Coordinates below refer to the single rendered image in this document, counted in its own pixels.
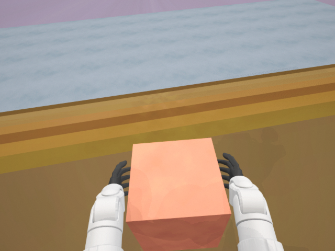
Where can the robot left hand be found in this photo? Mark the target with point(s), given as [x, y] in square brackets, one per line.
[117, 177]

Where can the carton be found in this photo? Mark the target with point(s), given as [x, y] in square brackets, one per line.
[176, 199]

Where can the right robot forearm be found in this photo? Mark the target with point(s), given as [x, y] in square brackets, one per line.
[252, 217]

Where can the robot right hand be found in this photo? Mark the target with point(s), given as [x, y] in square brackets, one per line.
[233, 170]

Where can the left robot forearm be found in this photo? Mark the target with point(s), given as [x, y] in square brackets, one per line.
[105, 226]

